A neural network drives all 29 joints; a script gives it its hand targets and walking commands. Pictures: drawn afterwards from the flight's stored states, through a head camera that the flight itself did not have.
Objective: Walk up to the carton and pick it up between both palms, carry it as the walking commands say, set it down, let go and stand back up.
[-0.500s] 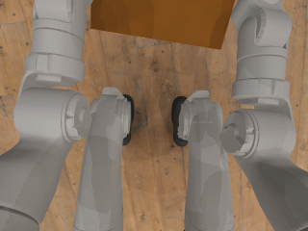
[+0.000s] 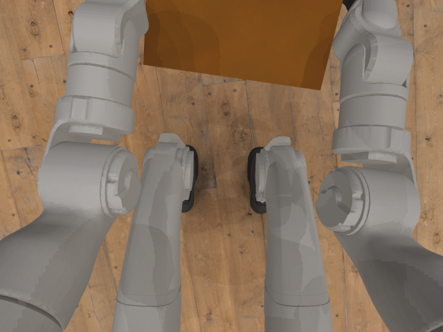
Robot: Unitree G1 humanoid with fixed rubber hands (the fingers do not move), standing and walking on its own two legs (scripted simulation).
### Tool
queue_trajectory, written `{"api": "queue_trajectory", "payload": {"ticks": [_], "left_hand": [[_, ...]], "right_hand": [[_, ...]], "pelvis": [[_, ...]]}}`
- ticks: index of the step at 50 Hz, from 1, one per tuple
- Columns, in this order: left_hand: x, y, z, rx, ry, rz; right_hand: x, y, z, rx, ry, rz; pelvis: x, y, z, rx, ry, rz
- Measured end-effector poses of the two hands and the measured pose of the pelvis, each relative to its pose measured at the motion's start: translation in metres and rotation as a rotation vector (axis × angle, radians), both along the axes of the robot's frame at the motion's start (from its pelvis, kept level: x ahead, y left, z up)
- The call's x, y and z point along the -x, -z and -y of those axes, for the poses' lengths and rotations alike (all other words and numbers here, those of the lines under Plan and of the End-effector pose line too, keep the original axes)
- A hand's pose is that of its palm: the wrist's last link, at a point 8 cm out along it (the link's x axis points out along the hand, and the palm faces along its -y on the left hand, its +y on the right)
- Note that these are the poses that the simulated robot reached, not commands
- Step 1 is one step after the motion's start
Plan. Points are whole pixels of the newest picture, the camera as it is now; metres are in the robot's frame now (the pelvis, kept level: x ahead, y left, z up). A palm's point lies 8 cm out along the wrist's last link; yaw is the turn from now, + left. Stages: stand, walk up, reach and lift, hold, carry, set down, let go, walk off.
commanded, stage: reach and lift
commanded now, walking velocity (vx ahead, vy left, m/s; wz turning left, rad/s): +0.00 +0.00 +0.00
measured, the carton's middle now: out of the picture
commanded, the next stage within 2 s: none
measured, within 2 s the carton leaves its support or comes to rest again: neither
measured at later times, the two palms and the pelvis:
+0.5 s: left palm out of the picture +0.53 +0.14 -0.01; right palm out of the picture +0.51 -0.17 -0.01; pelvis +0.00 +0.00 +0.05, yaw +0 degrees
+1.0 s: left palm out of the picture +0.50 +0.14 +0.05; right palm out of the picture +0.48 -0.17 +0.06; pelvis +0.01 +0.00 +0.11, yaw +0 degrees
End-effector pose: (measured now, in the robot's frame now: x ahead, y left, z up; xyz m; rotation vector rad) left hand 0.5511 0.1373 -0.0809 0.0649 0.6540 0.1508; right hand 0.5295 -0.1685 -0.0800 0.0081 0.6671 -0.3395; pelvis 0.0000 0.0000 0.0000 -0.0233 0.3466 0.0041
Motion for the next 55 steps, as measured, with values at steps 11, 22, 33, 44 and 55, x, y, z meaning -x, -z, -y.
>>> {"api": "queue_trajectory", "payload": {"ticks": [11,22,33,44,55], "left_hand": [[0.011,-0.029,-0.001,-0.002,-0.002,-0.005],[0.022,-0.059,-0.002,0.003,-0.010,-0.005],[0.033,-0.088,-0.001,0.010,-0.010,-0.005],[0.047,-0.118,-0.001,0.014,-0.016,-0.009],[0.061,-0.148,0.000,0.019,-0.018,-0.012]], "right_hand": [[0.011,-0.028,-0.002,-0.003,0.001,-0.004],[0.020,-0.059,-0.002,-0.001,-0.002,-0.004],[0.033,-0.089,-0.001,0.004,0.001,-0.004],[0.045,-0.120,-0.001,0.008,-0.003,-0.008],[0.058,-0.151,0.000,0.012,-0.004,-0.011]], "pelvis": [[0.001,-0.022,0.001,-0.003,0.003,0.038],[-0.001,-0.046,0.001,-0.002,0.001,0.080],[-0.006,-0.070,-0.001,-0.003,0.002,0.124],[-0.009,-0.095,-0.003,-0.003,0.001,0.174],[-0.010,-0.121,-0.002,-0.004,-0.001,0.219]]}}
